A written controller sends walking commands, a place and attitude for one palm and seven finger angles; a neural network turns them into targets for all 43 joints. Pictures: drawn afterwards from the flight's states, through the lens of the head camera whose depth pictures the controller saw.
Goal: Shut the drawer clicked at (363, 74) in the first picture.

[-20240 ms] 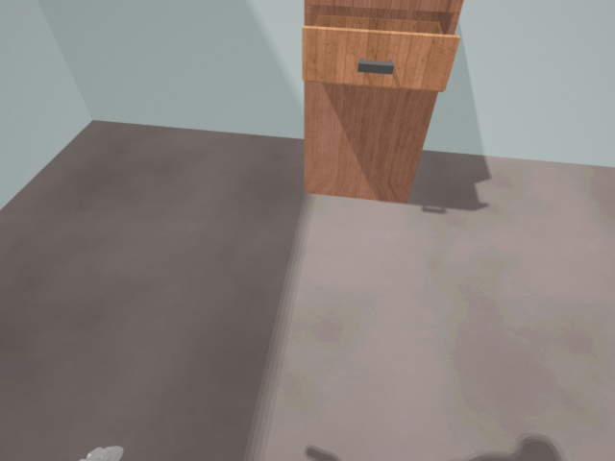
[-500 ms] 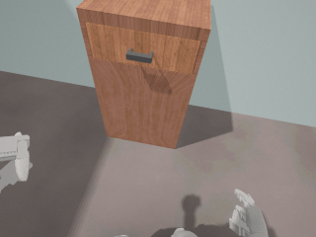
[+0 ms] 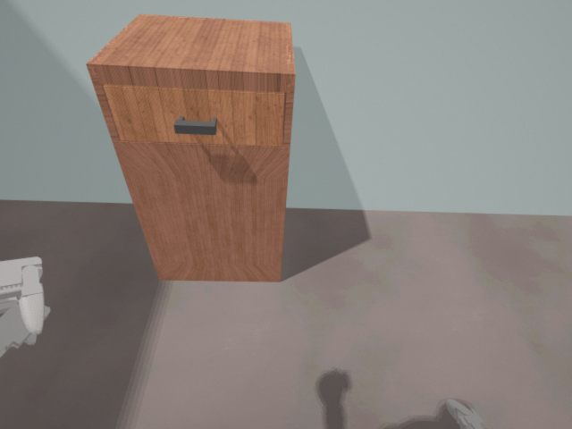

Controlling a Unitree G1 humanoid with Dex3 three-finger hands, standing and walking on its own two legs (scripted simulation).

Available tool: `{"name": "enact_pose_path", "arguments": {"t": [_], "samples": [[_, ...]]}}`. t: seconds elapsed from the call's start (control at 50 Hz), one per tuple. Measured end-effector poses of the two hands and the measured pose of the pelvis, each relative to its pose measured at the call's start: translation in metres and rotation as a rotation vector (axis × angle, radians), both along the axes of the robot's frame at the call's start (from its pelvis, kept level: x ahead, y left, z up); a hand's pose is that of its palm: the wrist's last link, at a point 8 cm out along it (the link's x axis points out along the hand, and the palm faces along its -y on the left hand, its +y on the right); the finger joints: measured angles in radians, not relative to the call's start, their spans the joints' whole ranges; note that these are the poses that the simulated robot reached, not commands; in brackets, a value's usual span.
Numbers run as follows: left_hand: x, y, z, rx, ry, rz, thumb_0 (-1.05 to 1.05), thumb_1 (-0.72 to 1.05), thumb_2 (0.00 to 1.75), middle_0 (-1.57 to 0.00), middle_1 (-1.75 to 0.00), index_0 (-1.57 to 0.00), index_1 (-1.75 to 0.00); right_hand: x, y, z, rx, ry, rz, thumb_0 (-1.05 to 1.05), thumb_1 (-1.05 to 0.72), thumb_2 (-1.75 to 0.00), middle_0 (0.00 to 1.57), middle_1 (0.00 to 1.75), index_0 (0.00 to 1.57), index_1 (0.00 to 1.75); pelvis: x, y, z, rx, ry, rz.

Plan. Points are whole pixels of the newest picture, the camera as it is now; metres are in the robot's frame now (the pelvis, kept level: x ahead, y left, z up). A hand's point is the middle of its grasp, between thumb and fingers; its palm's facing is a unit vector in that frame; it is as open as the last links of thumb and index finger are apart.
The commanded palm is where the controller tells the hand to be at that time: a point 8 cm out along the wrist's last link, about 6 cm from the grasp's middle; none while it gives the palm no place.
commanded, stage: stop stepping back and stand still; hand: left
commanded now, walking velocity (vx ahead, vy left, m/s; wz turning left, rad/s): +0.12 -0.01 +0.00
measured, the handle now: (197, 123) +0.86 +0.24 +0.00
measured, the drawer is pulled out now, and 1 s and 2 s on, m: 0.00 0.00 0.00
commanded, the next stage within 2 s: let the arm hang, fingers relaxed in 0.30 s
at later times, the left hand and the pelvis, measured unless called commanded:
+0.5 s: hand (64, 367) +0.19 +0.26 +0.06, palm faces +0.27 -0.84 -0.47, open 3.2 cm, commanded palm none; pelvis -0.02 +0.00 -0.01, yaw +4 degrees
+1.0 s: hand out of the picture -0.07 +0.24 -0.15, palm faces +0.07 -0.95 -0.31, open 5.5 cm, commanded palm none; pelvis -0.02 +0.01 +0.01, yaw +4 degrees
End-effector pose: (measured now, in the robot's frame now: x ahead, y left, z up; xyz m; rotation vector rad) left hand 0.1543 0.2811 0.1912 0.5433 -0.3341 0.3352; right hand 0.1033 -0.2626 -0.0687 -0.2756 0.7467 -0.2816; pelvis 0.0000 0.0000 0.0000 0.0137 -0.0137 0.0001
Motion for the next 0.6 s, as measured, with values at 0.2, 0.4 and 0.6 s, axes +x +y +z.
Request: {"name": "enact_pose_path", "arguments": {"t": [0.2,0.4,0.6], "samples": [[-0.025,-0.009,0.002,-0.004,-0.013,0.028,0.01,0.89,0.9,-1.41,-1.59,-1.4,-1.6,-0.022,0.0,-0.015,0.041,0.077,0.039,0.01,-0.91,-0.9,0.2,0.3,0.2,0.3,-0.011,-0.009,0.001,0.006,-0.015,0.019],[-0.029,0.0,0.003,0.021,-0.008,0.075,0.01,0.89,0.9,-1.41,-1.59,-1.4,-1.6,0.023,0.033,-0.012,0.109,-0.067,0.111,0.01,-0.91,-0.9,0.2,0.3,0.2,0.3,-0.012,-0.004,-0.003,0.0,-0.025,0.023],[-0.043,0.0,-0.253,-0.399,1.044,0.175,0.01,0.91,0.9,-1.27,-1.46,-1.26,-1.47,0.005,0.026,-0.051,0.132,0.207,0.162,0.01,-0.91,-0.9,0.2,0.3,0.2,0.3,-0.022,0.006,-0.009,-0.005,-0.023,0.064]]}}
